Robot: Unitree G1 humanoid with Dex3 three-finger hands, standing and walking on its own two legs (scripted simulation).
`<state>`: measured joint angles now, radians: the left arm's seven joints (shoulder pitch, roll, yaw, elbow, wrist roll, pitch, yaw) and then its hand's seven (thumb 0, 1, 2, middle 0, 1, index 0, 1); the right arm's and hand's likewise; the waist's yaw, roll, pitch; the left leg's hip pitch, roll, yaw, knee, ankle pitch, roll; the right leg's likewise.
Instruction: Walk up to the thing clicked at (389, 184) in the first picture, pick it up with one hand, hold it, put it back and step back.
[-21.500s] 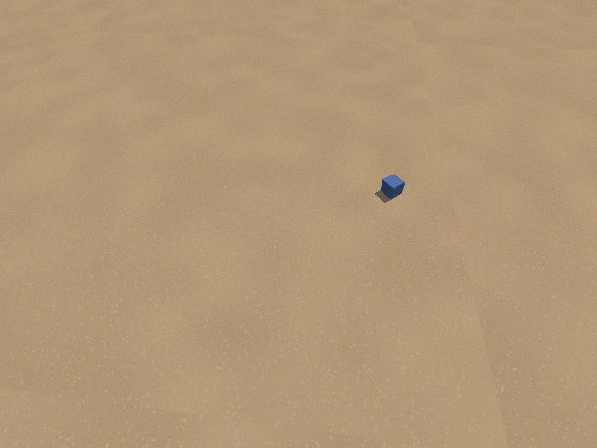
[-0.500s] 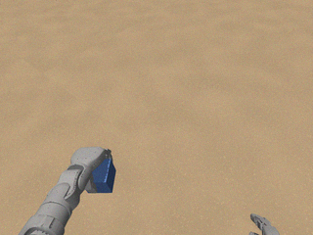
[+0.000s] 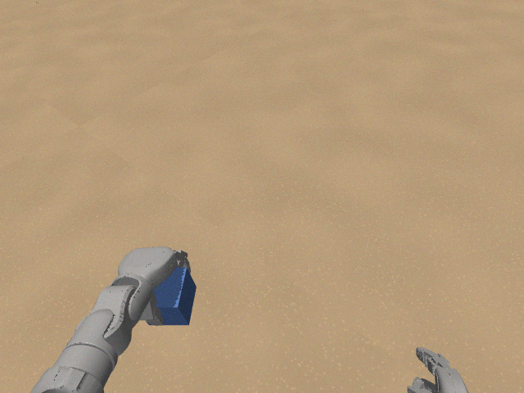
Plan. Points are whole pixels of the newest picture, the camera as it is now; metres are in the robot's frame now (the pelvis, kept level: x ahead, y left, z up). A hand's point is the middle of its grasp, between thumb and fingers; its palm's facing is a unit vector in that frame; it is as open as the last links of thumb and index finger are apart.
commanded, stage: hold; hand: left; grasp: from above
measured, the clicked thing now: (167, 296) +0.29 +0.21 -0.07
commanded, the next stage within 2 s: crouch in 0.56 s
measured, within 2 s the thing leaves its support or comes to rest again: neither
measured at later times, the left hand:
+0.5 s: hand (157, 290) +0.29 +0.22 -0.03, palm faces -0.46 -0.05 -0.89, open 10.4 cm
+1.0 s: hand (166, 301) +0.29 +0.22 -0.09, palm faces -0.46 -0.01 -0.89, open 10.4 cm
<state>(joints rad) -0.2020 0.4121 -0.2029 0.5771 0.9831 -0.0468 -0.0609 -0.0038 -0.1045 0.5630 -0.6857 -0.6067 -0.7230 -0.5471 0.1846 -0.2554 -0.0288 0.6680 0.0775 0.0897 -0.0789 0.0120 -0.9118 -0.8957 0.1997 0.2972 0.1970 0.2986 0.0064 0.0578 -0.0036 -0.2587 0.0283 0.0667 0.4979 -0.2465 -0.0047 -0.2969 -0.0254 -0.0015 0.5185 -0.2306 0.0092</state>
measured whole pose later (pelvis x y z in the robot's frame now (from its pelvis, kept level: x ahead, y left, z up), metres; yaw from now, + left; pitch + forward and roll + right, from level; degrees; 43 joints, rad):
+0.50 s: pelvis +0.00 +0.00 +0.00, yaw +0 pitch +0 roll +1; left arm -0.20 0.41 -0.20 0.58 0.99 -0.05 -0.05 0.00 -0.10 0.56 -0.68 -0.61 -0.72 -0.55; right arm 0.19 -0.25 -0.03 0.67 0.08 0.11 -0.08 0.01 -0.91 -0.90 0.20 0.30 0.20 0.30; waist 0.01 0.06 0.00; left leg -0.24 0.03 0.06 0.47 -0.24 -0.01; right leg -0.28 -0.02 -0.01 0.50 -0.23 0.01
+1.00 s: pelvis +0.00 +0.00 -0.01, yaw +1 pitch +6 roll +0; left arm -0.30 0.38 -0.20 0.84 1.08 -0.10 0.15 0.00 -0.09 0.55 -0.67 -0.61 -0.71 -0.55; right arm 0.18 -0.25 -0.04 0.69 0.04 0.11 -0.05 0.01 -0.90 -0.89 0.20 0.30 0.20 0.30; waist -0.02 0.02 -0.02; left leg -0.44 0.03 0.04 0.64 -0.30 -0.01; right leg -0.47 -0.03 -0.02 0.65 -0.28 0.01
